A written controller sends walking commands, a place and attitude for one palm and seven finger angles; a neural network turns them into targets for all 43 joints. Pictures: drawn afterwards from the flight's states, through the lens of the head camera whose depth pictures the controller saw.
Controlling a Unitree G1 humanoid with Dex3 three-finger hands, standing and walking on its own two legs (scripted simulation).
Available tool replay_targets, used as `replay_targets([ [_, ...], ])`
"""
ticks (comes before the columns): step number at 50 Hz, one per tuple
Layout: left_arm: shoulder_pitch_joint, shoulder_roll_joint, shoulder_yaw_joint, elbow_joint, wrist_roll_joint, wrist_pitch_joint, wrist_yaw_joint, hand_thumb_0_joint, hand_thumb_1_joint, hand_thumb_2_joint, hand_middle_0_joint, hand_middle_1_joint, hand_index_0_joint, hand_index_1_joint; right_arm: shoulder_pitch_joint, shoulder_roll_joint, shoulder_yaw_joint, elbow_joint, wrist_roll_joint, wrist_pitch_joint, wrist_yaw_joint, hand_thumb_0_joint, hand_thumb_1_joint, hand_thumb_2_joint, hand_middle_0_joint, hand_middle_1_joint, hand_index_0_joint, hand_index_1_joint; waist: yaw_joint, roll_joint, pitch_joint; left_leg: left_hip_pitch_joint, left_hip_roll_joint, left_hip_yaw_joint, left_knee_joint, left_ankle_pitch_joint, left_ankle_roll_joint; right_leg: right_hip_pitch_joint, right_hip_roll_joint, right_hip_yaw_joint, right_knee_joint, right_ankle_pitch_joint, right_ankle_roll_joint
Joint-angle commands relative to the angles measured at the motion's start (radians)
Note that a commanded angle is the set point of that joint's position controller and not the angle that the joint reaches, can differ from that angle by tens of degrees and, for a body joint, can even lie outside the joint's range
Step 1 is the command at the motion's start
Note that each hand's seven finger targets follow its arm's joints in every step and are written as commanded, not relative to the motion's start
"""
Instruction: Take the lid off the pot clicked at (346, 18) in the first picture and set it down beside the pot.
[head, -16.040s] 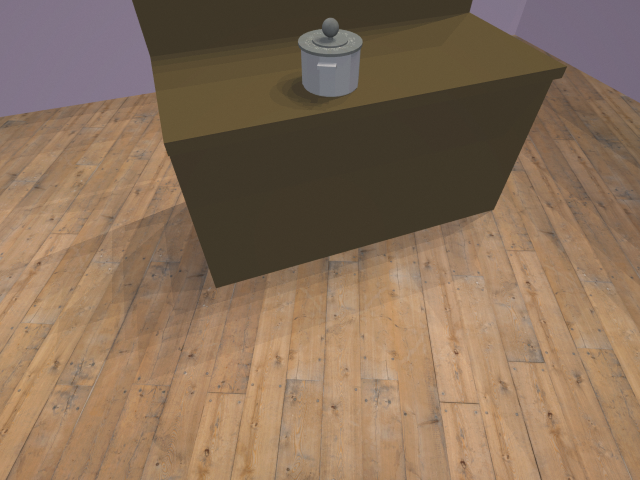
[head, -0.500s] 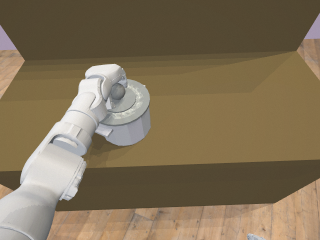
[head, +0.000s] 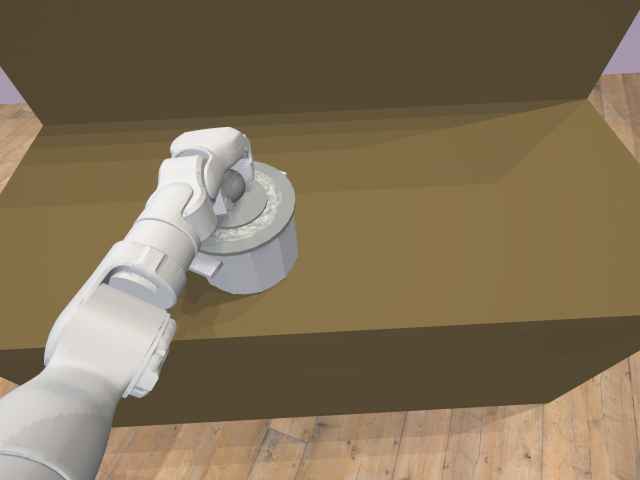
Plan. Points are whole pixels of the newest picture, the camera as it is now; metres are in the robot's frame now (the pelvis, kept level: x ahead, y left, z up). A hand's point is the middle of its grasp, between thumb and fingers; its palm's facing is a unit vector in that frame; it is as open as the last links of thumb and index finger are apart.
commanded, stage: close the fingers and squeeze the knob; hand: left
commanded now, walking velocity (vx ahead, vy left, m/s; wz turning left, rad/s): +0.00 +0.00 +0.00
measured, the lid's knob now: (228, 185) +0.50 +0.11 +0.07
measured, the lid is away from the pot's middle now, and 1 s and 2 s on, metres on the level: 0.00 0.01 0.02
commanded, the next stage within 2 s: lift the lid straight up in 0.88 s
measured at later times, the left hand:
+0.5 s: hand (217, 191) +0.47 +0.12 +0.10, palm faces -0.34 -0.08 -0.94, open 7.9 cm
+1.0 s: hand (218, 186) +0.48 +0.12 +0.10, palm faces -0.36 -0.07 -0.93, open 8.0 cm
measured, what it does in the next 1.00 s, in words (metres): stands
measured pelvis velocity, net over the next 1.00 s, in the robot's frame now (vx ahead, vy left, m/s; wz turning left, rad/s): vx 0.00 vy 0.00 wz -0.01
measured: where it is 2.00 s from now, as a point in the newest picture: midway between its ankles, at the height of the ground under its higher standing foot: outside the picture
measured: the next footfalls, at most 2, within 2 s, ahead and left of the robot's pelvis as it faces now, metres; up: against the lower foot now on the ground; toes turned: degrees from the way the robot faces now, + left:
none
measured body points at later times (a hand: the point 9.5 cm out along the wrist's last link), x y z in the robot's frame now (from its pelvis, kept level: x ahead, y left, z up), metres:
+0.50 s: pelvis +0.00 +0.00 +0.00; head +0.04 -0.02 +0.45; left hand +0.48 +0.12 +0.15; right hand +0.08 -0.26 -0.13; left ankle -0.02 +0.08 -0.74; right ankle -0.02 -0.13 -0.74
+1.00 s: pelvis +0.00 +0.00 +0.00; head +0.05 -0.01 +0.45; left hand +0.49 +0.12 +0.15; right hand +0.05 -0.27 -0.13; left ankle -0.02 +0.08 -0.74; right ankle -0.02 -0.13 -0.74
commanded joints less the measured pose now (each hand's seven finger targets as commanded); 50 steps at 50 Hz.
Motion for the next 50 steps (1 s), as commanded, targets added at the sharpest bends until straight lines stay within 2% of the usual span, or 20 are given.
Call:
replay_targets([
  [1, -0.543, 0.185, 0.057, -0.205, 0.023, -0.003, 0.038, 0.000, 0.235, 0.918, -0.667, -0.999, -0.667, -0.999, 0.002, -0.131, -0.049, -0.100, 0.003, -0.037, -0.014, 0.000, -0.900, -0.900, 0.200, 0.300, 0.200, 0.300, -0.011, -0.079, -0.410, 0.275, 0.014, -0.052, 0.015, 0.373, 0.009, 0.078, 0.044, -0.024, 0.000, 0.397, -0.042],
  [3, -0.546, 0.200, 0.069, -0.213, 0.028, -0.010, 0.035, 0.000, 0.262, 0.895, -0.682, -1.008, -0.682, -1.008, 0.005, -0.136, -0.047, -0.099, 0.003, -0.039, -0.013, 0.000, -0.900, -0.900, 0.200, 0.300, 0.200, 0.300, -0.008, -0.081, -0.426, 0.275, 0.013, -0.054, 0.017, 0.391, 0.006, 0.080, 0.044, -0.023, 0.000, 0.409, -0.043],
  [5, -0.546, 0.164, 0.044, -0.242, 0.023, -0.010, 0.036, 0.000, 0.291, 0.870, -0.698, -1.015, -0.698, -1.015, 0.005, -0.132, -0.052, -0.100, 0.002, -0.040, -0.007, 0.000, -0.900, -0.900, 0.200, 0.300, 0.200, 0.300, -0.009, -0.060, -0.438, 0.308, 0.016, -0.060, 0.021, 0.425, 0.004, 0.068, 0.046, -0.028, 0.005, 0.411, -0.042],
  [6, -0.511, 0.175, 0.059, -0.216, 0.019, -0.005, 0.038, 0.000, 0.306, 0.856, -0.706, -1.018, -0.706, -1.018, 0.003, -0.130, -0.052, -0.103, 0.001, -0.040, -0.007, 0.000, -0.900, -0.900, 0.200, 0.300, 0.200, 0.300, -0.003, -0.063, -0.427, 0.301, 0.017, -0.058, 0.024, 0.428, 0.005, 0.076, 0.045, -0.029, 0.006, 0.412, -0.042],
  [7, -0.512, 0.228, 0.102, -0.215, 0.024, -0.005, 0.041, 0.000, 0.320, 0.842, -0.714, -1.021, -0.714, -1.021, 0.006, -0.138, -0.051, -0.099, 0.000, -0.039, -0.008, 0.000, -0.900, -0.900, 0.200, 0.300, 0.200, 0.300, 0.003, -0.090, -0.433, 0.294, 0.016, -0.055, 0.018, 0.416, 0.004, 0.094, 0.047, -0.028, 0.001, 0.422, -0.040],
  [9, -0.517, 0.177, 0.055, -0.248, 0.016, -0.008, 0.039, 0.000, 0.351, 0.813, -0.731, -1.026, -0.731, -1.026, -0.010, -0.128, -0.050, -0.111, 0.003, -0.037, -0.006, 0.000, -0.900, -0.900, 0.200, 0.300, 0.200, 0.300, -0.001, -0.072, -0.434, 0.293, 0.017, -0.055, 0.021, 0.437, 0.006, 0.103, 0.043, -0.025, 0.007, 0.437, -0.039],
  [13, -0.514, 0.174, 0.055, -0.200, 0.024, 0.003, 0.037, 0.000, 0.414, 0.746, -0.767, -1.030, -0.767, -1.030, -0.009, -0.134, -0.048, -0.104, 0.004, -0.036, -0.009, 0.000, -0.900, -0.900, 0.200, 0.300, 0.200, 0.300, -0.006, -0.107, -0.395, 0.261, 0.011, -0.048, 0.014, 0.379, 0.007, 0.078, 0.046, -0.029, -0.004, 0.406, -0.041],
  [15, -0.522, 0.211, 0.075, -0.191, 0.023, 0.009, 0.038, 0.000, 0.377, 0.802, -0.752, -1.023, -0.733, -1.011, -0.012, -0.137, -0.045, -0.101, 0.006, -0.034, -0.015, 0.000, -0.900, -0.900, 0.200, 0.300, 0.200, 0.300, -0.008, -0.113, -0.389, 0.248, 0.008, -0.041, 0.008, 0.338, 0.009, 0.094, 0.045, -0.024, -0.006, 0.398, -0.037],
  [18, -0.534, 0.206, 0.070, -0.232, 0.028, -0.006, 0.035, 0.000, 0.366, 0.842, -0.747, -1.019, -0.711, -0.996, -0.018, -0.129, -0.045, -0.114, 0.004, -0.040, -0.016, 0.000, -0.900, -0.900, 0.200, 0.300, 0.200, 0.300, -0.003, -0.075, -0.437, 0.277, 0.010, -0.050, 0.017, 0.379, 0.009, 0.097, 0.040, -0.019, 0.000, 0.413, -0.043],
  [22, -0.491, 0.226, 0.080, -0.156, 0.027, 0.001, 0.032, 0.000, 0.387, 0.865, -0.757, -1.020, -0.709, -0.989, -0.020, -0.135, -0.038, -0.109, 0.008, -0.032, -0.021, 0.000, -0.900, -0.900, 0.200, 0.300, 0.200, 0.300, -0.006, -0.128, -0.362, 0.221, 0.007, -0.036, 0.001, 0.309, 0.006, 0.099, 0.045, -0.027, -0.012, 0.384, -0.036],
  [23, -0.523, 0.207, 0.062, -0.177, 0.027, -0.005, 0.027, 0.000, 0.395, 0.869, -0.760, -1.021, -0.711, -0.988, -0.021, -0.134, -0.040, -0.110, 0.008, -0.032, -0.022, 0.000, -0.900, -0.900, 0.200, 0.300, 0.200, 0.300, -0.011, -0.102, -0.375, 0.224, 0.006, -0.034, 0.003, 0.311, 0.009, 0.093, 0.040, -0.021, -0.013, 0.386, -0.038],
  [26, -0.515, 0.243, 0.084, -0.147, 0.032, 0.000, 0.034, 0.000, 0.422, 0.883, -0.772, -1.026, -0.720, -0.989, -0.016, -0.134, -0.036, -0.108, 0.010, -0.030, -0.027, 0.000, -0.900, -0.900, 0.200, 0.300, 0.200, 0.300, -0.008, -0.086, -0.367, 0.217, 0.008, -0.034, -0.001, 0.292, 0.006, 0.097, 0.041, -0.023, -0.009, 0.361, -0.039],
  [29, -0.545, 0.216, 0.066, -0.176, 0.037, -0.009, 0.032, 0.000, 0.450, 0.896, -0.787, -1.033, -0.732, -0.994, -0.010, -0.131, -0.041, -0.106, 0.007, -0.031, -0.025, 0.000, -0.900, -0.900, 0.200, 0.300, 0.200, 0.300, -0.013, -0.055, -0.395, 0.254, 0.015, -0.041, 0.010, 0.331, 0.005, 0.083, 0.041, -0.026, -0.003, 0.373, -0.041],
  [33, -0.530, 0.254, 0.104, -0.169, 0.036, -0.018, 0.029, 0.000, 0.486, 0.915, -0.812, -1.043, -0.750, -1.004, -0.004, -0.138, -0.040, -0.111, 0.004, -0.035, -0.028, 0.000, -0.900, -0.900, 0.200, 0.300, 0.200, 0.300, -0.004, -0.101, -0.429, 0.244, 0.011, -0.044, 0.010, 0.363, 0.008, 0.114, 0.043, -0.021, -0.006, 0.418, -0.041],
  [34, -0.521, 0.209, 0.065, -0.158, 0.029, -0.013, 0.029, 0.000, 0.495, 0.920, -0.818, -1.045, -0.754, -1.007, -0.009, -0.132, -0.042, -0.112, 0.005, -0.034, -0.028, 0.000, -0.900, -0.900, 0.200, 0.300, 0.200, 0.300, -0.011, -0.081, -0.410, 0.247, 0.011, -0.038, 0.011, 0.355, 0.009, 0.105, 0.041, -0.021, -0.004, 0.406, -0.038],
  [35, -0.535, 0.186, 0.045, -0.151, 0.035, -0.010, 0.026, 0.000, 0.504, 0.925, -0.824, -1.048, -0.759, -1.010, 0.001, -0.136, -0.044, -0.102, 0.006, -0.034, -0.026, 0.000, -0.900, -0.900, 0.200, 0.300, 0.200, 0.300, -0.022, -0.104, -0.386, 0.248, 0.011, -0.042, 0.011, 0.350, 0.007, 0.076, 0.047, -0.028, -0.009, 0.399, -0.037],
  [37, -0.528, 0.241, 0.084, -0.110, 0.038, -0.003, 0.031, 0.000, 0.521, 0.934, -0.838, -1.054, -0.770, -1.015, 0.007, -0.144, -0.039, -0.094, 0.007, -0.033, -0.029, 0.000, -0.900, -0.900, 0.200, 0.300, 0.200, 0.300, -0.015, -0.115, -0.362, 0.216, 0.011, -0.040, 0.001, 0.305, 0.005, 0.076, 0.049, -0.026, -0.012, 0.366, -0.037],
  [40, -0.542, 0.220, 0.072, -0.148, 0.041, -0.010, 0.032, 0.000, 0.546, 0.950, -0.858, -1.062, -0.787, -1.025, 0.011, -0.139, -0.044, -0.098, 0.003, -0.039, -0.029, 0.000, -0.900, -0.900, 0.200, 0.300, 0.200, 0.300, -0.015, -0.070, -0.410, 0.254, 0.012, -0.042, 0.011, 0.347, 0.007, 0.077, 0.045, -0.022, -0.006, 0.385, -0.040],
  [48, -0.536, 0.222, 0.081, -0.132, 0.036, -0.012, 0.030, 0.000, 0.588, 0.985, -0.903, -1.079, -0.823, -1.045, 0.019, -0.141, -0.045, -0.098, 0.002, -0.043, -0.027, 0.000, -0.900, -0.900, 0.200, 0.300, 0.200, 0.300, -0.013, -0.095, -0.405, 0.237, 0.013, -0.044, 0.009, 0.351, 0.007, 0.078, 0.047, -0.023, -0.011, 0.388, -0.041],
  [50, -0.585, 0.209, 0.061, -0.188, 0.036, -0.010, 0.035, 0.000, 0.589, 0.989, -0.909, -1.080, -0.827, -1.048, 0.016, -0.139, -0.048, -0.099, 0.004, -0.042, -0.023, 0.000, -0.900, -0.900, 0.200, 0.300, 0.200, 0.300, -0.018, -0.066, -0.426, 0.276, 0.015, -0.050, 0.010, 0.362, 0.006, 0.071, 0.049, -0.023, -0.007, 0.388, -0.040],
])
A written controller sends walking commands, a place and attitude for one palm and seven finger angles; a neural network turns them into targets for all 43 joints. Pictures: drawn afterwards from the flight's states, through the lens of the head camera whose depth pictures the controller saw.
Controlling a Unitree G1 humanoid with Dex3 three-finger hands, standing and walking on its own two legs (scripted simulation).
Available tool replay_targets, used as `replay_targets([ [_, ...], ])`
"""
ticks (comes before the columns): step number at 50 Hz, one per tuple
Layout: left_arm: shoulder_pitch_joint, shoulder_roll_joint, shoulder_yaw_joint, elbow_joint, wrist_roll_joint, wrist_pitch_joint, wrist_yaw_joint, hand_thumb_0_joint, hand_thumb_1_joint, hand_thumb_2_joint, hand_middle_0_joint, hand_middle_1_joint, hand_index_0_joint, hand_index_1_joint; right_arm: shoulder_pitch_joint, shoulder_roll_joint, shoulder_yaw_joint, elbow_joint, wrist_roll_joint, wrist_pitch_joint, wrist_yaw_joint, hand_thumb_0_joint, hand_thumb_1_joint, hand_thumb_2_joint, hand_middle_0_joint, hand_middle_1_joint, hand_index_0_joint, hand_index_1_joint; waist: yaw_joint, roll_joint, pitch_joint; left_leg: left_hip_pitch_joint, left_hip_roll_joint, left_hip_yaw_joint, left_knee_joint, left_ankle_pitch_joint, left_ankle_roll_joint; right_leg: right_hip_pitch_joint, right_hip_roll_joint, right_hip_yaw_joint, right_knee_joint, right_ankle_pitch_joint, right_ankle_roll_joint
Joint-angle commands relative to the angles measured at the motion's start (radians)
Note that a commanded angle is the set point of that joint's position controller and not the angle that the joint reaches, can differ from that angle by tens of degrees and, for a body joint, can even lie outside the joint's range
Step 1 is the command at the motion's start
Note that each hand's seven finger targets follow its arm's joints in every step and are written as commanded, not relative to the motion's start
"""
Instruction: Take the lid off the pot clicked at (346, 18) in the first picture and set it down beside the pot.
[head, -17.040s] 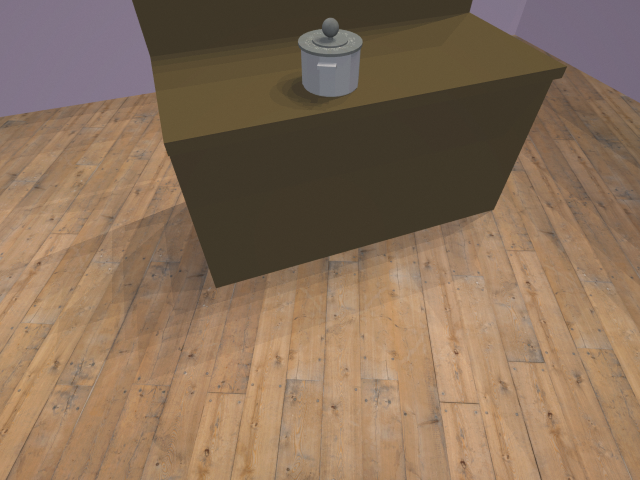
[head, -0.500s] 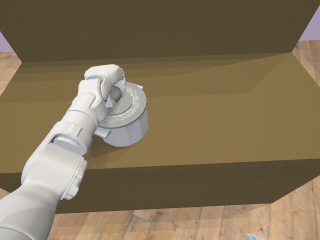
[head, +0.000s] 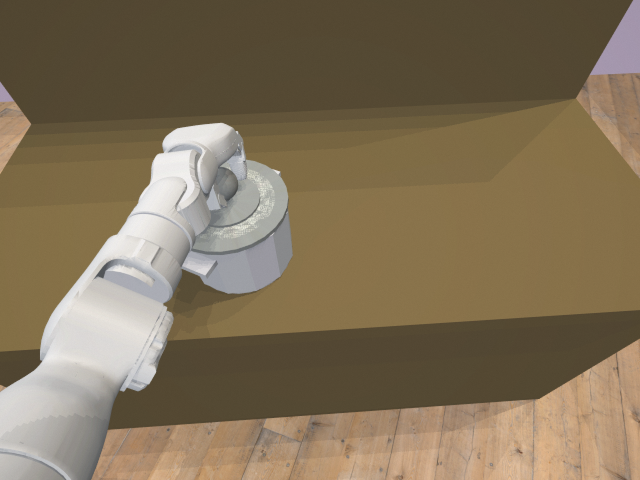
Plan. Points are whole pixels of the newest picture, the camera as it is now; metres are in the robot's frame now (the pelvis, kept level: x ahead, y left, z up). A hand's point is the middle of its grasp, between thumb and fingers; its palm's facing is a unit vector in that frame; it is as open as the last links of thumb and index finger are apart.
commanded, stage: lift the lid straight up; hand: left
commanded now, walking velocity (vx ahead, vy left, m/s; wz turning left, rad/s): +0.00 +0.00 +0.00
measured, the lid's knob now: (220, 184) +0.50 +0.12 +0.07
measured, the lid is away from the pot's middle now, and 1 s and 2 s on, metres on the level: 0.01 0.02 0.02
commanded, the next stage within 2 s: move the lid sideways beside the pot in 1.98 s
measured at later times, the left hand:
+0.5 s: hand (210, 167) +0.48 +0.12 +0.13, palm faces -0.31 -0.07 -0.95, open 8.0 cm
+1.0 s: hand (189, 145) +0.47 +0.13 +0.17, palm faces -0.28 -0.05 -0.96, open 8.0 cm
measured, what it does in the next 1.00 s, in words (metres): stands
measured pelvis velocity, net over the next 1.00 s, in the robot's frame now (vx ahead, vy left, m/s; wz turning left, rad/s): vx -0.01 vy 0.00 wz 0.03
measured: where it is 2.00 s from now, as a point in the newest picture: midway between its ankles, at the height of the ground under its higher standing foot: outside the picture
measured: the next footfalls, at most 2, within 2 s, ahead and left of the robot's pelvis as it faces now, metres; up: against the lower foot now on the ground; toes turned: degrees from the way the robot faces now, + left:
none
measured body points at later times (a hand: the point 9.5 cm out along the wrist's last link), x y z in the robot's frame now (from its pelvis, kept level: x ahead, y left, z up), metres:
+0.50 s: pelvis +0.00 +0.00 +0.00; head +0.04 -0.02 +0.45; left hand +0.49 +0.12 +0.18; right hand +0.08 -0.26 -0.13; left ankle -0.02 +0.08 -0.74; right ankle -0.02 -0.13 -0.74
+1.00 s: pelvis -0.01 +0.00 +0.00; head +0.03 -0.02 +0.45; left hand +0.48 +0.13 +0.23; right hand +0.09 -0.26 -0.13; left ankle -0.02 +0.08 -0.74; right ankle -0.02 -0.13 -0.74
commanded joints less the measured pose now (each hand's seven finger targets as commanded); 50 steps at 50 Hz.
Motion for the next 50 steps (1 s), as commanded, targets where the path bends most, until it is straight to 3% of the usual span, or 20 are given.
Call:
replay_targets([
  [1, -0.560, 0.185, 0.042, -0.226, 0.017, 0.005, 0.043, 0.000, 0.590, 0.991, -0.910, -1.081, -0.828, -1.048, 0.009, -0.136, -0.053, -0.096, 0.004, -0.031, -0.008, 0.000, -0.900, -0.900, 0.200, 0.300, 0.200, 0.300, -0.009, -0.045, -0.416, 0.302, 0.015, -0.057, 0.006, 0.369, 0.005, 0.071, 0.044, -0.032, -0.003, 0.369, -0.041],
  [4, -0.592, 0.209, 0.061, -0.293, 0.011, 0.001, 0.047, 0.000, 0.591, 0.994, -0.914, -1.081, -0.831, -1.050, 0.004, -0.130, -0.053, -0.105, 0.001, -0.040, -0.006, 0.000, -0.900, -0.900, 0.200, 0.300, 0.200, 0.300, 0.000, -0.022, -0.467, 0.332, 0.015, -0.065, 0.016, 0.409, 0.008, 0.096, 0.041, -0.023, 0.003, 0.396, -0.043],
  [8, -0.607, 0.207, 0.061, -0.259, 0.019, 0.021, 0.045, 0.000, 0.591, 0.996, -0.916, -1.082, -0.832, -1.051, 0.005, -0.136, -0.052, -0.090, 0.003, -0.042, -0.006, 0.000, -0.900, -0.900, 0.200, 0.300, 0.200, 0.300, -0.004, -0.070, -0.433, 0.310, 0.012, -0.066, 0.007, 0.398, 0.009, 0.078, 0.046, -0.030, -0.008, 0.393, -0.043],
  [9, -0.618, 0.221, 0.068, -0.289, 0.009, 0.021, 0.047, 0.000, 0.591, 0.996, -0.917, -1.082, -0.833, -1.051, 0.003, -0.135, -0.051, -0.094, 0.004, -0.043, -0.005, 0.000, -0.900, -0.900, 0.200, 0.300, 0.200, 0.300, -0.001, -0.038, -0.448, 0.331, 0.016, -0.070, 0.006, 0.418, 0.007, 0.096, 0.043, -0.030, 0.001, 0.403, -0.042],
  [14, -0.610, 0.173, 0.031, -0.248, 0.009, 0.043, 0.028, 0.000, 0.591, 0.997, -0.917, -1.082, -0.833, -1.052, -0.003, -0.134, -0.049, -0.085, 0.006, -0.041, -0.001, 0.000, -0.900, -0.900, 0.200, 0.300, 0.200, 0.300, -0.008, -0.066, -0.405, 0.325, 0.014, -0.070, 0.002, 0.406, 0.004, 0.078, 0.046, -0.037, -0.005, 0.389, -0.040],
  [17, -0.621, 0.199, 0.048, -0.289, 0.013, 0.043, 0.017, 0.000, 0.591, 0.997, -0.918, -1.082, -0.833, -1.052, -0.013, -0.134, -0.046, -0.095, 0.002, -0.046, -0.001, 0.000, -0.900, -0.900, 0.200, 0.300, 0.200, 0.300, 0.002, -0.061, -0.460, 0.353, 0.008, -0.078, 0.007, 0.437, 0.005, 0.098, 0.044, -0.031, -0.004, 0.419, -0.042],
  [22, -0.610, 0.168, 0.019, -0.238, 0.019, 0.064, -0.001, 0.000, 0.592, 0.997, -0.918, -1.082, -0.834, -1.052, -0.025, -0.134, -0.039, -0.094, 0.005, -0.039, 0.002, 0.000, -0.900, -0.900, 0.200, 0.300, 0.200, 0.300, 0.003, -0.081, -0.397, 0.317, 0.003, -0.070, -0.008, 0.395, 0.001, 0.089, 0.045, -0.038, -0.011, 0.396, -0.040],
  [25, -0.643, 0.243, 0.077, -0.310, 0.014, 0.057, -0.008, 0.000, 0.592, 0.997, -0.918, -1.082, -0.834, -1.052, -0.038, -0.132, -0.037, -0.114, -0.001, -0.044, -0.003, 0.000, -0.900, -0.900, 0.200, 0.300, 0.200, 0.300, 0.018, -0.081, -0.461, 0.329, -0.002, -0.069, -0.008, 0.404, 0.009, 0.158, 0.036, -0.022, -0.011, 0.438, -0.040],
  [28, -0.651, 0.182, 0.026, -0.303, 0.026, 0.061, -0.025, 0.000, 0.592, 0.997, -0.918, -1.082, -0.834, -1.052, -0.037, -0.127, -0.039, -0.109, 0.002, -0.043, 0.000, 0.000, -0.900, -0.900, 0.200, 0.300, 0.200, 0.300, 0.007, -0.094, -0.426, 0.335, 0.000, -0.068, -0.004, 0.433, 0.009, 0.127, 0.039, -0.031, -0.016, 0.442, -0.041],
  [31, -0.628, 0.202, 0.038, -0.281, 0.006, 0.073, -0.036, 0.000, 0.592, 0.997, -0.918, -1.082, -0.834, -1.052, -0.054, -0.129, -0.031, -0.117, 0.004, -0.039, -0.003, 0.000, -0.900, -0.900, 0.200, 0.300, 0.200, 0.300, 0.013, -0.086, -0.393, 0.308, -0.006, -0.064, -0.021, 0.366, 0.009, 0.146, 0.036, -0.030, -0.022, 0.413, -0.039],
  [33, -0.650, 0.258, 0.076, -0.305, 0.018, 0.064, -0.045, 0.000, 0.592, 0.997, -0.918, -1.082, -0.834, -1.052, -0.056, -0.133, -0.029, -0.123, 0.000, -0.044, -0.008, 0.000, -0.900, -0.900, 0.200, 0.300, 0.200, 0.300, 0.022, -0.093, -0.427, 0.305, -0.009, -0.065, -0.020, 0.373, 0.013, 0.174, 0.032, -0.022, -0.025, 0.436, -0.042],
  [36, -0.656, 0.228, 0.044, -0.309, 0.017, 0.066, -0.058, 0.000, 0.592, 0.997, -0.918, -1.082, -0.834, -1.052, -0.059, -0.130, -0.030, -0.125, 0.003, -0.042, -0.010, 0.000, -0.900, -0.900, 0.200, 0.300, 0.200, 0.300, 0.014, -0.095, -0.401, 0.315, -0.007, -0.062, -0.024, 0.366, 0.012, 0.167, 0.032, -0.025, -0.027, 0.428, -0.039],
  [37, -0.653, 0.271, 0.077, -0.312, 0.023, 0.065, -0.060, 0.000, 0.592, 0.997, -0.918, -1.082, -0.834, -1.052, -0.058, -0.134, -0.030, -0.126, 0.002, -0.044, -0.010, 0.000, -0.900, -0.900, 0.200, 0.300, 0.200, 0.300, 0.022, -0.089, -0.416, 0.318, -0.008, -0.064, -0.025, 0.355, 0.012, 0.171, 0.033, -0.021, -0.032, 0.419, -0.040],
  [39, -0.671, 0.195, 0.013, -0.323, 0.011, 0.062, -0.075, 0.000, 0.592, 0.997, -0.918, -1.082, -0.834, -1.052, -0.061, -0.128, -0.033, -0.128, 0.005, -0.045, -0.008, 0.000, -0.900, -0.900, 0.200, 0.300, 0.200, 0.300, 0.007, -0.072, -0.395, 0.337, -0.007, -0.068, -0.022, 0.366, 0.012, 0.144, 0.033, -0.029, -0.033, 0.408, -0.040],
  [40, -0.677, 0.236, 0.044, -0.304, 0.019, 0.064, -0.078, 0.000, 0.592, 0.997, -0.918, -1.082, -0.834, -1.052, -0.051, -0.136, -0.032, -0.118, 0.004, -0.044, -0.008, 0.000, -0.900, -0.900, 0.200, 0.300, 0.200, 0.300, 0.009, -0.086, -0.387, 0.331, -0.007, -0.070, -0.028, 0.348, 0.011, 0.138, 0.037, -0.031, -0.040, 0.392, -0.041],
  [43, -0.715, 0.253, 0.056, -0.379, 0.011, 0.049, -0.090, 0.000, 0.592, 0.997, -0.918, -1.082, -0.834, -1.052, -0.056, -0.131, -0.032, -0.133, 0.000, -0.056, -0.005, 0.000, -0.900, -0.900, 0.200, 0.300, 0.200, 0.300, 0.017, -0.048, -0.445, 0.369, -0.007, -0.086, -0.020, 0.401, 0.011, 0.153, 0.032, -0.023, -0.033, 0.418, -0.047],
  [45, -0.723, 0.216, 0.019, -0.410, 0.013, 0.050, -0.096, 0.000, 0.592, 0.997, -0.918, -1.082, -0.834, -1.052, -0.063, -0.129, -0.033, -0.135, 0.003, -0.057, 0.001, 0.000, -0.900, -0.900, 0.200, 0.300, 0.200, 0.300, 0.013, -0.041, -0.451, 0.394, -0.005, -0.088, -0.015, 0.434, 0.007, 0.143, 0.035, -0.026, -0.029, 0.429, -0.044],
  [47, -0.654, 0.208, 0.023, -0.280, 0.018, 0.074, -0.098, 0.000, 0.592, 0.997, -0.918, -1.082, -0.834, -1.052, -0.054, -0.137, -0.029, -0.112, 0.006, -0.046, 0.002, 0.000, -0.900, -0.900, 0.200, 0.300, 0.200, 0.300, 0.011, -0.098, -0.360, 0.340, -0.007, -0.082, -0.031, 0.367, 0.005, 0.114, 0.043, -0.043, -0.041, 0.376, -0.044],
  [49, -0.709, 0.160, -0.015, -0.294, 0.000, 0.082, -0.106, 0.000, 0.592, 0.997, -0.918, -1.082, -0.834, -1.052, -0.056, -0.137, -0.030, -0.111, 0.008, -0.044, 0.004, 0.000, -0.900, -0.900, 0.200, 0.300, 0.200, 0.300, 0.003, -0.075, -0.338, 0.334, -0.007, -0.083, -0.044, 0.331, 0.001, 0.097, 0.039, -0.048, -0.041, 0.343, -0.044],
  [50, -0.767, 0.221, 0.032, -0.353, 0.004, 0.073, -0.102, 0.000, 0.592, 0.997, -0.918, -1.082, -0.834, -1.052, -0.056, -0.140, -0.031, -0.114, 0.006, -0.053, 0.003, 0.000, -0.900, -0.900, 0.200, 0.300, 0.200, 0.300, 0.010, -0.056, -0.387, 0.363, -0.007, -0.088, -0.042, 0.338, 0.002, 0.111, 0.038, -0.039, -0.043, 0.348, -0.046],
])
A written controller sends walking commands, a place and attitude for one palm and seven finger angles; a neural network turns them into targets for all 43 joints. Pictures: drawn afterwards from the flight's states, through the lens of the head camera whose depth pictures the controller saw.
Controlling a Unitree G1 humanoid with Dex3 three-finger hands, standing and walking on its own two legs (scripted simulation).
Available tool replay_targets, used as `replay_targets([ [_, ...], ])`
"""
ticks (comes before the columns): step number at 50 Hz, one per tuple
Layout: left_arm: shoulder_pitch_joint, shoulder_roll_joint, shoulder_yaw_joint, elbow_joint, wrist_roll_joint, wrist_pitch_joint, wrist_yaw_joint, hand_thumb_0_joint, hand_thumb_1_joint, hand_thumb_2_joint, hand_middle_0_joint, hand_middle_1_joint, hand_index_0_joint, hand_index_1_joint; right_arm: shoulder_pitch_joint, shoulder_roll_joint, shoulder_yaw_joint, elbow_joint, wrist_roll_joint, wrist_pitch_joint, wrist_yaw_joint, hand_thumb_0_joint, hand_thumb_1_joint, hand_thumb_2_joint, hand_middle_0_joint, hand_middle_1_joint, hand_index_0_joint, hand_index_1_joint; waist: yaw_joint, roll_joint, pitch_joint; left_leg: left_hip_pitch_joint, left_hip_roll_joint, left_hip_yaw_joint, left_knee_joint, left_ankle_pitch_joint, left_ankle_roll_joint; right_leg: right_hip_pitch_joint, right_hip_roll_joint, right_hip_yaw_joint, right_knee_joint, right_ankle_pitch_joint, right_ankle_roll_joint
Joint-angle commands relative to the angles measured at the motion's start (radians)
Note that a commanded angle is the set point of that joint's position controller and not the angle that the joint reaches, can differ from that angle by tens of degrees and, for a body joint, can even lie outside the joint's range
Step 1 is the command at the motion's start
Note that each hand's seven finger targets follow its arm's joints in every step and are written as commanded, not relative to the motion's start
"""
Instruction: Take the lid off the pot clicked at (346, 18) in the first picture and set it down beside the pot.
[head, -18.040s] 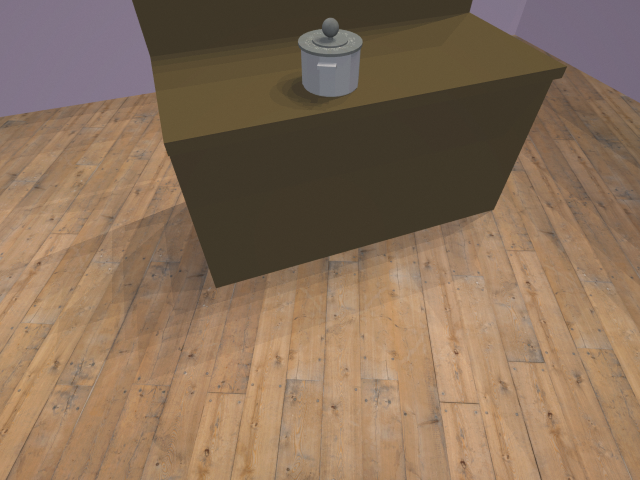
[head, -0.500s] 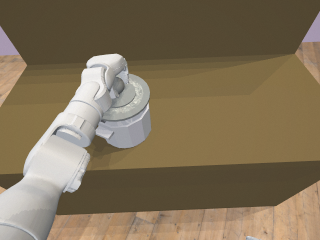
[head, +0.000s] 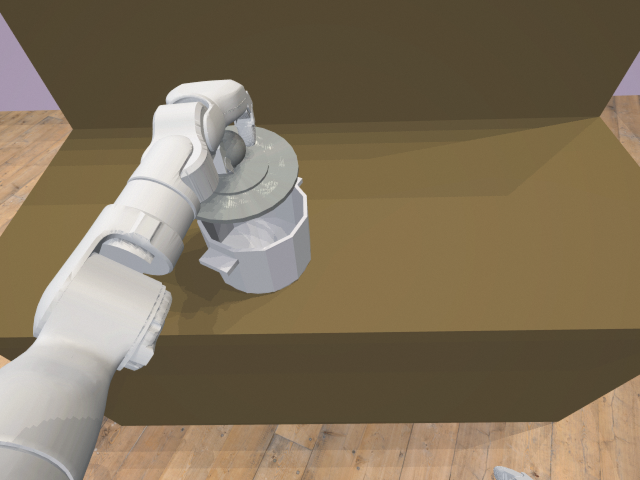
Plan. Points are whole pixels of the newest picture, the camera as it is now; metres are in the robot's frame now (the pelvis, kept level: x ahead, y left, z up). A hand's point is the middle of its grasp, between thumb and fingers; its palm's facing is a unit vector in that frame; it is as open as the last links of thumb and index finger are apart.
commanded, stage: lift the lid straight up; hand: left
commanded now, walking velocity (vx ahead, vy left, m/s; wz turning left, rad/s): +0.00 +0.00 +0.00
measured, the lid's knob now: (227, 148) +0.51 +0.11 +0.15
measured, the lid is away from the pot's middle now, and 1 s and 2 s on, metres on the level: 0.02 0.02 0.11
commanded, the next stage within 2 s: move the lid sideways beside the pot in 0.98 s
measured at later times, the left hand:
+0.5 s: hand (216, 116) +0.48 +0.11 +0.22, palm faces -0.24 -0.05 -0.97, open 8.0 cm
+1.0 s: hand (202, 99) +0.48 +0.12 +0.24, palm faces -0.26 -0.06 -0.96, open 8.0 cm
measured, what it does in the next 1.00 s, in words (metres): stands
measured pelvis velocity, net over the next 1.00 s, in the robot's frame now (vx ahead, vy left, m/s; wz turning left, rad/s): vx -0.01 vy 0.00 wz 0.01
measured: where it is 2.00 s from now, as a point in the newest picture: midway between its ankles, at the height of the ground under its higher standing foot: outside the picture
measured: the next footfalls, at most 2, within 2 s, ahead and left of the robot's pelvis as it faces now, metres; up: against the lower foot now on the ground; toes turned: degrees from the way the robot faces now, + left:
none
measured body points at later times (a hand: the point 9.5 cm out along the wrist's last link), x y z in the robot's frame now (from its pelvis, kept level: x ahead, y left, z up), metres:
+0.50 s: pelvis +0.00 +0.00 +0.00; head +0.02 -0.02 +0.45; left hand +0.49 +0.11 +0.27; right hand +0.08 -0.25 -0.13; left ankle -0.01 +0.08 -0.74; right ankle -0.02 -0.13 -0.74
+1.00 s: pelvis -0.01 +0.00 +0.00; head +0.03 -0.01 +0.45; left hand +0.49 +0.12 +0.29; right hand +0.08 -0.26 -0.13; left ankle -0.01 +0.08 -0.74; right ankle -0.02 -0.13 -0.74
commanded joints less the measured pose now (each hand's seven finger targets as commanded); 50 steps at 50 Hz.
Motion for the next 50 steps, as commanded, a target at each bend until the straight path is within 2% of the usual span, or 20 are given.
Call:
replay_targets([
  [1, -0.681, 0.217, 0.109, -0.275, 0.019, -0.010, 0.041, 0.000, 0.592, 0.997, -0.918, -1.082, -0.834, -1.052, -0.022, -0.122, -0.042, -0.112, -0.002, -0.048, -0.008, 0.000, -0.900, -0.900, 0.200, 0.300, 0.200, 0.300, -0.013, -0.039, -0.466, 0.311, 0.009, -0.070, 0.011, 0.337, 0.004, 0.052, 0.047, 0.002, 0.000, 0.353, -0.051],
  [3, -0.682, 0.213, 0.107, -0.273, 0.030, -0.020, 0.038, 0.000, 0.592, 0.997, -0.918, -1.082, -0.834, -1.052, -0.012, -0.118, -0.044, -0.111, -0.007, -0.054, -0.009, 0.000, -0.900, -0.900, 0.200, 0.300, 0.200, 0.300, -0.016, -0.059, -0.488, 0.323, 0.012, -0.074, 0.025, 0.390, 0.007, 0.059, 0.047, 0.002, -0.002, 0.387, -0.052],
  [4, -0.652, 0.227, 0.118, -0.202, 0.036, -0.007, 0.040, 0.000, 0.592, 0.997, -0.918, -1.082, -0.834, -1.052, -0.007, -0.124, -0.043, -0.097, -0.004, -0.045, -0.010, 0.000, -0.900, -0.900, 0.200, 0.300, 0.200, 0.300, -0.016, -0.112, -0.432, 0.291, 0.012, -0.066, 0.013, 0.366, 0.005, 0.067, 0.053, -0.010, -0.002, 0.383, -0.047],
  [9, -0.650, 0.181, 0.086, -0.177, 0.032, 0.018, 0.029, 0.000, 0.592, 0.997, -0.918, -1.082, -0.834, -1.052, -0.025, -0.123, -0.038, -0.105, -0.002, -0.043, -0.006, 0.000, -0.900, -0.900, 0.200, 0.300, 0.200, 0.300, -0.009, -0.094, -0.411, 0.272, 0.009, -0.059, -0.003, 0.344, 0.001, 0.064, 0.049, -0.011, -0.004, 0.365, -0.047],
  [12, -0.688, 0.228, 0.114, -0.153, 0.044, 0.028, 0.019, 0.000, 0.592, 0.997, -0.918, -1.082, -0.834, -1.052, -0.023, -0.129, -0.034, -0.102, -0.003, -0.043, -0.011, 0.000, -0.900, -0.900, 0.200, 0.300, 0.200, 0.300, -0.009, -0.108, -0.401, 0.252, 0.006, -0.058, -0.018, 0.296, 0.002, 0.065, 0.049, -0.011, -0.015, 0.341, -0.047],
  [14, -0.746, 0.199, 0.087, -0.241, 0.039, 0.013, 0.012, 0.000, 0.592, 0.997, -0.918, -1.082, -0.834, -1.052, -0.026, -0.120, -0.037, -0.118, -0.006, -0.055, -0.010, 0.000, -0.900, -0.900, 0.200, 0.300, 0.200, 0.300, -0.011, -0.062, -0.456, 0.303, 0.009, -0.068, -0.005, 0.354, 0.002, 0.072, 0.045, -0.004, -0.006, 0.369, -0.050],
  [15, -0.740, 0.241, 0.124, -0.245, 0.050, 0.009, 0.014, 0.000, 0.592, 0.997, -0.918, -1.082, -0.834, -1.052, -0.020, -0.122, -0.040, -0.116, -0.010, -0.060, -0.011, 0.000, -0.900, -0.900, 0.200, 0.300, 0.200, 0.300, -0.004, -0.067, -0.482, 0.321, 0.012, -0.073, 0.002, 0.374, 0.003, 0.075, 0.047, -0.001, -0.008, 0.373, -0.051],
  [19, -0.696, 0.215, 0.107, -0.132, 0.045, 0.035, -0.003, 0.000, 0.592, 0.997, -0.918, -1.082, -0.834, -1.052, -0.015, -0.130, -0.036, -0.102, -0.005, -0.050, -0.013, 0.000, -0.900, -0.900, 0.200, 0.300, 0.200, 0.300, -0.009, -0.141, -0.390, 0.254, 0.006, -0.059, -0.019, 0.319, 0.004, 0.075, 0.050, -0.014, -0.019, 0.354, -0.045],
  [20, -0.734, 0.237, 0.118, -0.167, 0.048, 0.032, -0.006, 0.000, 0.592, 0.997, -0.918, -1.082, -0.834, -1.052, -0.019, -0.131, -0.035, -0.109, -0.005, -0.055, -0.013, 0.000, -0.900, -0.900, 0.200, 0.300, 0.200, 0.300, -0.006, -0.117, -0.415, 0.263, 0.006, -0.060, -0.021, 0.314, 0.005, 0.080, 0.047, -0.007, -0.021, 0.354, -0.047],
  [23, -0.780, 0.197, 0.082, -0.280, 0.048, 0.012, -0.016, 0.000, 0.592, 0.997, -0.918, -1.082, -0.834, -1.052, -0.024, -0.117, -0.040, -0.126, -0.010, -0.074, -0.009, 0.000, -0.900, -0.900, 0.200, 0.300, 0.200, 0.300, -0.007, -0.054, -0.497, 0.347, 0.014, -0.081, 0.007, 0.432, 0.004, 0.072, 0.043, 0.003, -0.010, 0.393, -0.053],
  [25, -0.724, 0.205, 0.094, -0.210, 0.055, 0.032, -0.022, 0.000, 0.592, 0.997, -0.918, -1.082, -0.834, -1.052, -0.020, -0.125, -0.041, -0.112, -0.009, -0.066, -0.003, 0.000, -0.900, -0.900, 0.200, 0.300, 0.200, 0.300, -0.003, -0.083, -0.445, 0.332, 0.012, -0.078, 0.005, 0.435, 0.000, 0.059, 0.052, -0.010, -0.013, 0.391, -0.050],
  [27, -0.707, 0.196, 0.085, -0.124, 0.048, 0.055, -0.030, 0.000, 0.592, 0.997, -0.918, -1.082, -0.834, -1.052, -0.025, -0.129, -0.033, -0.102, -0.002, -0.054, -0.006, 0.000, -0.900, -0.900, 0.200, 0.300, 0.200, 0.300, -0.007, -0.128, -0.363, 0.254, 0.002, -0.061, -0.022, 0.311, 0.001, 0.053, 0.053, -0.019, -0.026, 0.337, -0.047],
  [31, -0.825, 0.208, 0.080, -0.178, 0.051, 0.048, -0.039, 0.000, 0.592, 0.997, -0.918, -1.082, -0.834, -1.052, -0.027, -0.125, -0.033, -0.106, -0.006, -0.069, -0.016, 0.000, -0.900, -0.900, 0.200, 0.300, 0.200, 0.300, -0.018, -0.087, -0.407, 0.280, 0.001, -0.070, -0.022, 0.276, 0.005, 0.055, 0.046, -0.005, -0.030, 0.313, -0.051],
  [33, -0.845, 0.257, 0.114, -0.205, 0.058, 0.031, -0.042, 0.000, 0.592, 0.997, -0.918, -1.082, -0.834, -1.052, -0.018, -0.129, -0.033, -0.112, -0.013, -0.077, -0.020, 0.000, -0.900, -0.900, 0.200, 0.300, 0.200, 0.300, -0.011, -0.082, -0.461, 0.296, 0.003, -0.076, -0.015, 0.316, 0.006, 0.081, 0.041, 0.004, -0.028, 0.349, -0.055],
  [39, -0.811, 0.236, 0.095, -0.140, 0.060, 0.041, -0.068, 0.000, 0.592, 0.997, -0.918, -1.082, -0.834, -1.052, -0.027, -0.131, -0.033, -0.109, -0.008, -0.071, -0.020, 0.000, -0.900, -0.900, 0.200, 0.300, 0.200, 0.300, -0.011, -0.112, -0.426, 0.281, 0.000, -0.065, -0.020, 0.330, 0.005, 0.089, 0.043, -0.005, -0.029, 0.368, -0.048],
  [42, -0.782, 0.210, 0.074, -0.076, 0.062, 0.053, -0.083, 0.000, 0.592, 0.997, -0.918, -1.082, -0.834, -1.052, -0.020, -0.137, -0.033, -0.099, -0.004, -0.062, -0.018, 0.000, -0.900, -0.900, 0.200, 0.300, 0.200, 0.300, -0.018, -0.125, -0.358, 0.249, -0.002, -0.062, -0.031, 0.277, 0.003, 0.049, 0.046, -0.015, -0.041, 0.318, -0.047],
  [44, -0.803, 0.183, 0.051, -0.116, 0.053, 0.043, -0.089, 0.000, 0.592, 0.997, -0.918, -1.082, -0.834, -1.052, -0.023, -0.137, -0.035, -0.106, -0.008, -0.060, -0.016, 0.000, -0.900, -0.900, 0.200, 0.300, 0.200, 0.300, -0.023, -0.092, -0.387, 0.279, -0.001, -0.070, -0.022, 0.313, 0.002, 0.043, 0.045, -0.016, -0.037, 0.332, -0.049],
  [45, -0.825, 0.211, 0.074, -0.119, 0.058, 0.040, -0.089, 0.000, 0.592, 0.997, -0.918, -1.082, -0.834, -1.052, -0.019, -0.137, -0.035, -0.102, -0.008, -0.060, -0.017, 0.000, -0.900, -0.900, 0.200, 0.300, 0.200, 0.300, -0.024, -0.111, -0.393, 0.277, 0.000, -0.071, -0.023, 0.297, 0.003, 0.049, 0.048, -0.014, -0.042, 0.325, -0.047],
  [49, -0.896, 0.234, 0.085, -0.245, 0.052, 0.012, -0.077, 0.000, 0.592, 0.997, -0.918, -1.082, -0.834, -1.052, -0.016, -0.129, -0.039, -0.116, -0.011, -0.075, -0.013, 0.000, -0.900, -0.900, 0.200, 0.300, 0.200, 0.300, -0.016, -0.047, -0.498, 0.350, 0.009, -0.087, -0.005, 0.384, 0.000, 0.065, 0.045, -0.002, -0.026, 0.359, -0.052],
  [50, -0.897, 0.208, 0.068, -0.235, 0.058, 0.010, -0.074, 0.000, 0.592, 0.997, -0.918, -1.082, -0.834, -1.052, -0.016, -0.125, -0.040, -0.116, -0.014, -0.083, -0.013, 0.000, -0.900, -0.900, 0.200, 0.300, 0.200, 0.300, -0.021, -0.034, -0.502, 0.362, 0.009, -0.090, 0.007, 0.401, 0.003, 0.041, 0.045, 0.005, -0.025, 0.360, -0.056],
])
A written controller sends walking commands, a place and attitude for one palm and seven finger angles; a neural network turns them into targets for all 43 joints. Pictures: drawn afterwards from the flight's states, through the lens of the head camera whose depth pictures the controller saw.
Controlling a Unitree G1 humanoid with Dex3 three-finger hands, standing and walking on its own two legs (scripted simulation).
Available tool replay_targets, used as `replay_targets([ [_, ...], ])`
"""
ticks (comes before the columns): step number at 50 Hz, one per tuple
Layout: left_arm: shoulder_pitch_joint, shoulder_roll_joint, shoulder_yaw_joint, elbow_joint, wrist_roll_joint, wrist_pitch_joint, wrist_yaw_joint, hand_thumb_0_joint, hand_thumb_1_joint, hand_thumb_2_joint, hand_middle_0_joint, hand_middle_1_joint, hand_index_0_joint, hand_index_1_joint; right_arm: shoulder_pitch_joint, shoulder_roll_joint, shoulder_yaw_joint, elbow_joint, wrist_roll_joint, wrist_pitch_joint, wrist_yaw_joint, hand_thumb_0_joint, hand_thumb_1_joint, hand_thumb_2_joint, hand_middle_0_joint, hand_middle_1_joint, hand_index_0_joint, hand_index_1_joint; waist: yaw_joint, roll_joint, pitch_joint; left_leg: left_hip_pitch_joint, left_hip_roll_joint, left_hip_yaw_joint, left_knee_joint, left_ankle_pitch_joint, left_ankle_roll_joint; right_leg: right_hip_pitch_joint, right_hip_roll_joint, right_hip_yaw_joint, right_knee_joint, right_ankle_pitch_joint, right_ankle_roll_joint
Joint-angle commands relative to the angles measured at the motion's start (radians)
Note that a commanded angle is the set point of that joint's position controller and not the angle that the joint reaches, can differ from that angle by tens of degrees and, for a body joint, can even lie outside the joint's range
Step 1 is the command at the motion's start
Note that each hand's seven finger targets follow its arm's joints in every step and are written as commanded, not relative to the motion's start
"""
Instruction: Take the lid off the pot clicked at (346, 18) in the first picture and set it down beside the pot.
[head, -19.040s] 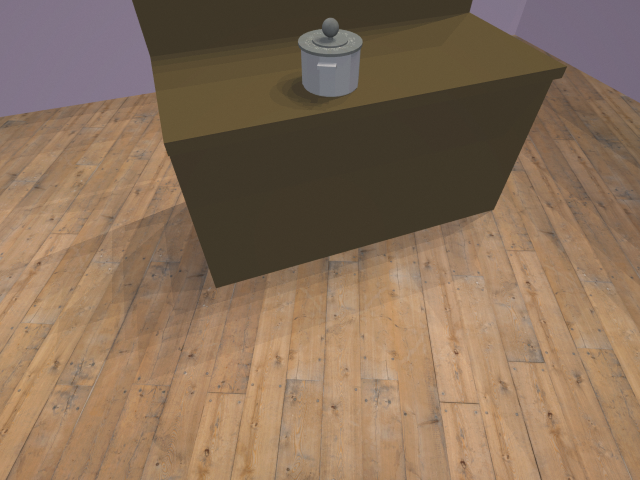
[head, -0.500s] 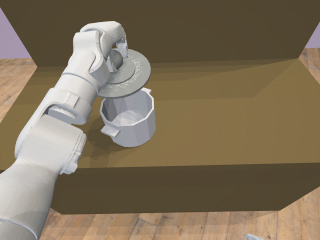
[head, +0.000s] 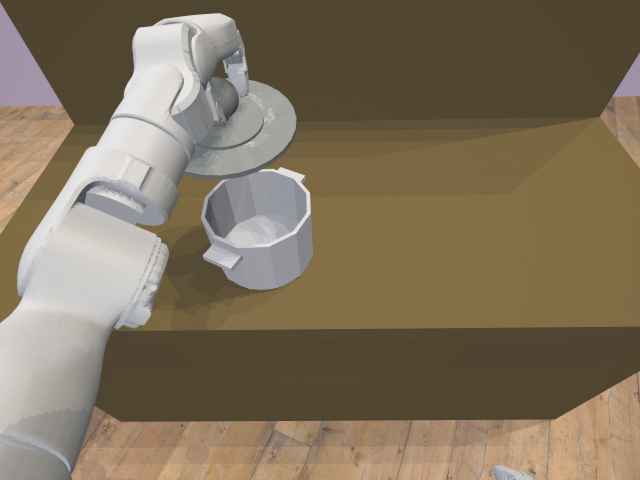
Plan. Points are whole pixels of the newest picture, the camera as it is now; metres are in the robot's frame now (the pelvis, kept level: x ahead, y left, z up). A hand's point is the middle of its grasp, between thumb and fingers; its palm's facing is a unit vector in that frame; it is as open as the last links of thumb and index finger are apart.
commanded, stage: move the lid sideways beside the pot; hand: left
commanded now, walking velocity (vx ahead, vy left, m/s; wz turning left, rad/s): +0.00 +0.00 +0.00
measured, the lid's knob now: (218, 98) +0.52 +0.11 +0.22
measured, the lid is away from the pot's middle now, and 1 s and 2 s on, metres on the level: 0.02 0.11 0.23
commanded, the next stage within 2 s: none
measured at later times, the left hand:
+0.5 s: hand (176, 95) +0.48 +0.14 +0.24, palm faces -0.24 -0.05 -0.97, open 8.0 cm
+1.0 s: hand (129, 100) +0.48 +0.20 +0.24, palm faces -0.27 -0.06 -0.96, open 8.0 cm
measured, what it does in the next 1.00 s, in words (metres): stands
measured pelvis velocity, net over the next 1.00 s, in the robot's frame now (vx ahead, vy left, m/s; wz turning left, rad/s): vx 0.00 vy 0.00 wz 0.00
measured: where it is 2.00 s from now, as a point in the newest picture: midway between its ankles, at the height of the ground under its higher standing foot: outside the picture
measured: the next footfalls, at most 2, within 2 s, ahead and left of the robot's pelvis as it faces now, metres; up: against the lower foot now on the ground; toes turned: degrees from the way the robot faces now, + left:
none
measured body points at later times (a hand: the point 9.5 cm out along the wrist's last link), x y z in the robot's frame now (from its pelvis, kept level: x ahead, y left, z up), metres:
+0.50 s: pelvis +0.00 +0.00 +0.00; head +0.03 -0.02 +0.45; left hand +0.49 +0.14 +0.29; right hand +0.10 -0.26 -0.12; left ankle +0.00 +0.07 -0.75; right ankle -0.01 -0.13 -0.75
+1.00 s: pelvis +0.00 +0.00 +0.00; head +0.04 -0.01 +0.45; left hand +0.49 +0.20 +0.29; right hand +0.08 -0.26 -0.12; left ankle +0.00 +0.07 -0.75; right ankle -0.01 -0.13 -0.74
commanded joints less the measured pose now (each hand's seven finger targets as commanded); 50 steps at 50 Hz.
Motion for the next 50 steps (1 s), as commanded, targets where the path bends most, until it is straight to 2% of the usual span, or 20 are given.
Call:
replay_targets([
  [1, -0.658, 0.190, 0.079, -0.251, 0.034, -0.020, 0.062, 0.000, 0.592, 0.997, -0.918, -1.082, -0.834, -1.052, -0.015, -0.123, -0.051, -0.106, 0.001, -0.048, -0.006, 0.000, -0.900, -0.900, 0.200, 0.300, 0.200, 0.300, -0.010, -0.054, -0.471, 0.345, 0.020, -0.081, 0.037, 0.376, -0.006, 0.034, 0.059, -0.002, 0.005, 0.337, -0.060],
  [5, -0.629, 0.237, 0.120, -0.293, 0.036, -0.027, 0.072, 0.000, 0.592, 0.997, -0.918, -1.082, -0.834, -1.052, -0.025, -0.125, -0.046, -0.119, -0.002, -0.048, -0.001, 0.000, -0.900, -0.900, 0.200, 0.300, 0.200, 0.300, 0.012, -0.069, -0.494, 0.328, 0.024, -0.074, 0.035, 0.435, -0.007, 0.081, 0.054, 0.003, 0.010, 0.388, -0.059],
  [8, -0.543, 0.198, 0.097, -0.226, 0.043, -0.019, 0.076, 0.000, 0.592, 0.997, -0.918, -1.082, -0.834, -1.052, -0.027, -0.130, -0.047, -0.117, 0.004, -0.035, 0.000, 0.000, -0.900, -0.900, 0.200, 0.300, 0.200, 0.300, 0.015, -0.076, -0.433, 0.302, 0.025, -0.066, 0.027, 0.434, -0.009, 0.063, 0.055, -0.010, 0.003, 0.374, -0.060],
  [11, -0.554, 0.250, 0.127, -0.216, 0.047, -0.007, 0.078, 0.000, 0.592, 0.997, -0.918, -1.082, -0.834, -1.052, -0.043, -0.131, -0.041, -0.121, 0.006, -0.027, -0.005, 0.000, -0.900, -0.900, 0.200, 0.300, 0.200, 0.300, 0.018, -0.116, -0.414, 0.262, 0.019, -0.056, 0.010, 0.350, -0.005, 0.091, 0.054, -0.009, 0.004, 0.353, -0.055],
  [12, -0.557, 0.305, 0.165, -0.220, 0.054, -0.008, 0.079, 0.000, 0.592, 0.997, -0.918, -1.082, -0.834, -1.052, -0.045, -0.134, -0.040, -0.125, 0.005, -0.028, -0.009, 0.000, -0.900, -0.900, 0.200, 0.300, 0.200, 0.300, 0.024, -0.127, -0.435, 0.261, 0.020, -0.053, 0.008, 0.335, -0.002, 0.111, 0.053, -0.003, 0.002, 0.351, -0.054],
  [13, -0.581, 0.272, 0.128, -0.255, 0.049, -0.018, 0.073, 0.000, 0.592, 0.997, -0.918, -1.082, -0.834, -1.052, -0.054, -0.134, -0.038, -0.134, 0.005, -0.026, -0.009, 0.000, -0.900, -0.900, 0.200, 0.300, 0.200, 0.300, 0.018, -0.078, -0.447, 0.275, 0.019, -0.057, 0.010, 0.363, -0.005, 0.103, 0.048, -0.002, 0.001, 0.362, -0.059],
  [15, -0.595, 0.270, 0.118, -0.263, 0.060, -0.020, 0.071, 0.000, 0.592, 0.997, -0.918, -1.082, -0.834, -1.052, -0.055, -0.128, -0.039, -0.133, 0.007, -0.025, -0.012, 0.000, -0.900, -0.900, 0.200, 0.300, 0.200, 0.300, 0.012, -0.088, -0.448, 0.294, 0.020, -0.061, 0.015, 0.357, -0.003, 0.091, 0.053, -0.003, 0.000, 0.348, -0.056],
  [17, -0.556, 0.261, 0.111, -0.185, 0.056, -0.011, 0.061, 0.000, 0.592, 0.997, -0.918, -1.082, -0.834, -1.052, -0.046, -0.133, -0.040, -0.120, 0.011, -0.021, -0.017, 0.000, -0.900, -0.900, 0.200, 0.300, 0.200, 0.300, 0.001, -0.116, -0.378, 0.262, 0.017, -0.053, 0.009, 0.295, 0.001, 0.058, 0.056, -0.009, -0.014, 0.306, -0.052],
  [19, -0.591, 0.322, 0.147, -0.250, 0.046, -0.029, 0.055, 0.000, 0.592, 0.997, -0.918, -1.082, -0.834, -1.052, -0.047, -0.139, -0.041, -0.130, 0.009, -0.020, -0.019, 0.000, -0.900, -0.900, 0.200, 0.300, 0.200, 0.300, 0.008, -0.101, -0.435, 0.274, 0.016, -0.054, 0.007, 0.310, 0.001, 0.104, 0.050, -0.003, -0.010, 0.336, -0.051],
  [23, -0.609, 0.252, 0.080, -0.297, 0.046, -0.055, 0.043, 0.000, 0.592, 0.997, -0.918, -1.082, -0.834, -1.052, -0.049, -0.132, -0.048, -0.134, 0.013, -0.020, -0.018, 0.000, -0.900, -0.900, 0.200, 0.300, 0.200, 0.300, -0.006, -0.061, -0.445, 0.327, 0.020, -0.064, 0.025, 0.343, 0.000, 0.054, 0.052, -0.008, -0.015, 0.317, -0.055],
  [24, -0.595, 0.288, 0.111, -0.296, 0.044, -0.058, 0.043, 0.000, 0.592, 0.997, -0.918, -1.082, -0.834, -1.052, -0.045, -0.134, -0.049, -0.132, 0.011, -0.020, -0.017, 0.000, -0.900, -0.900, 0.200, 0.300, 0.200, 0.300, -0.002, -0.055, -0.447, 0.331, 0.019, -0.066, 0.028, 0.336, 0.001, 0.058, 0.055, -0.006, -0.015, 0.312, -0.053],
  [25, -0.563, 0.332, 0.149, -0.252, 0.047, -0.058, 0.042, 0.000, 0.592, 0.997, -0.918, -1.082, -0.834, -1.052, -0.039, -0.141, -0.048, -0.124, 0.009, -0.015, -0.019, 0.000, -0.900, -0.900, 0.200, 0.300, 0.200, 0.300, 0.003, -0.077, -0.435, 0.309, 0.015, -0.061, 0.026, 0.323, 0.004, 0.068, 0.057, -0.007, -0.017, 0.316, -0.054],
  [28, -0.526, 0.260, 0.081, -0.185, 0.035, -0.054, 0.027, 0.000, 0.592, 0.997, -0.918, -1.082, -0.834, -1.052, -0.038, -0.144, -0.045, -0.114, 0.020, -0.003, -0.017, 0.000, -0.900, -0.900, 0.200, 0.300, 0.200, 0.300, -0.008, -0.064, -0.353, 0.263, 0.013, -0.058, 0.013, 0.275, -0.001, 0.030, 0.055, -0.021, -0.028, 0.276, -0.055],
  [31, -0.609, 0.370, 0.146, -0.266, 0.050, -0.075, 0.035, 0.000, 0.592, 0.997, -0.918, -1.082, -0.834, -1.052, -0.039, -0.150, -0.047, -0.119, 0.017, -0.002, -0.020, 0.000, -0.900, -0.900, 0.200, 0.300, 0.200, 0.300, -0.005, -0.041, -0.429, 0.297, 0.014, -0.064, 0.019, 0.279, -0.001, 0.063, 0.057, -0.011, -0.023, 0.282, -0.056],
  [33, -0.616, 0.292, 0.084, -0.317, 0.041, -0.090, 0.030, 0.000, 0.592, 0.997, -0.918, -1.082, -0.834, -1.052, -0.041, -0.141, -0.051, -0.127, 0.018, -0.007, -0.018, 0.000, -0.900, -0.900, 0.200, 0.300, 0.200, 0.300, -0.011, -0.009, -0.448, 0.339, 0.018, -0.075, 0.036, 0.350, -0.003, 0.039, 0.059, -0.016, -0.023, 0.304, -0.059],
  [36, -0.563, 0.370, 0.150, -0.269, 0.043, -0.088, 0.027, 0.000, 0.592, 0.997, -0.918, -1.082, -0.834, -1.052, -0.029, -0.151, -0.050, -0.118, 0.017, -0.002, -0.017, 0.000, -0.900, -0.900, 0.200, 0.300, 0.200, 0.300, -0.002, -0.019, -0.435, 0.326, 0.017, -0.076, 0.034, 0.349, -0.002, 0.050, 0.064, -0.017, -0.022, 0.306, -0.057],
  [41, -0.536, 0.389, 0.148, -0.226, 0.050, -0.092, 0.019, 0.000, 0.592, 0.997, -0.918, -1.082, -0.834, -1.052, -0.029, -0.156, -0.048, -0.115, 0.024, 0.008, -0.017, 0.000, -0.900, -0.900, 0.200, 0.300, 0.200, 0.300, -0.003, -0.038, -0.385, 0.282, 0.019, -0.067, 0.027, 0.319, -0.004, 0.051, 0.063, -0.024, -0.024, 0.298, -0.056],
  [44, -0.543, 0.412, 0.163, -0.275, 0.052, -0.103, 0.018, 0.000, 0.592, 0.997, -0.918, -1.082, -0.834, -1.052, -0.029, -0.158, -0.053, -0.124, 0.021, 0.010, -0.015, 0.000, -0.900, -0.900, 0.200, 0.300, 0.200, 0.300, 0.000, -0.015, -0.431, 0.317, 0.021, -0.073, 0.035, 0.363, -0.004, 0.057, 0.064, -0.019, -0.022, 0.309, -0.056],
  [47, -0.543, 0.408, 0.143, -0.204, 0.045, -0.107, 0.005, 0.000, 0.592, 0.997, -0.918, -1.082, -0.834, -1.052, -0.019, -0.163, -0.048, -0.110, 0.030, 0.017, -0.022, 0.000, -0.900, -0.900, 0.200, 0.300, 0.200, 0.300, -0.011, -0.050, -0.373, 0.275, 0.021, -0.067, 0.022, 0.297, -0.001, 0.039, 0.066, -0.029, -0.032, 0.274, -0.051],
  [50, -0.577, 0.475, 0.191, -0.263, 0.054, -0.126, 0.011, 0.000, 0.592, 0.997, -0.918, -1.082, -0.834, -1.052, -0.011, -0.166, -0.056, -0.113, 0.022, 0.016, -0.023, 0.000, -0.900, -0.900, 0.200, 0.300, 0.200, 0.300, -0.002, -0.030, -0.452, 0.319, 0.022, -0.071, 0.038, 0.347, 0.001, 0.060, 0.067, -0.021, -0.028, 0.299, -0.052],
])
